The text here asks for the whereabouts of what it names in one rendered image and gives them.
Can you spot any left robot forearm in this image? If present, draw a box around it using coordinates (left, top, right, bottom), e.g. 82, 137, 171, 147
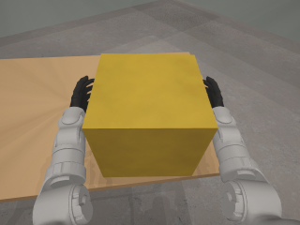
32, 106, 86, 225

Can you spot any left robot hand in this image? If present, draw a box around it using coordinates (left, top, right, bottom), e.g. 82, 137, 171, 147
69, 75, 95, 113

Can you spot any table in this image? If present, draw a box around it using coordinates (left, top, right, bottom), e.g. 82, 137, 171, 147
0, 52, 220, 203

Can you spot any carton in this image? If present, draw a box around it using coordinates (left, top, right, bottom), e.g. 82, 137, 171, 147
82, 53, 218, 178

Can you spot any right robot forearm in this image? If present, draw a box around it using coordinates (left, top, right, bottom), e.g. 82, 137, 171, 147
212, 106, 282, 215

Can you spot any right robot hand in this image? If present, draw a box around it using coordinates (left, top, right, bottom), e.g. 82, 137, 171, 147
202, 76, 224, 109

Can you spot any right robot upper arm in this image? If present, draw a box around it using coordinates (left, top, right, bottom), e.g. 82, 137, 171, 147
220, 178, 300, 225

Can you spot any left robot upper arm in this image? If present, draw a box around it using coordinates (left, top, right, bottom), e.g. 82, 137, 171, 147
33, 183, 94, 225

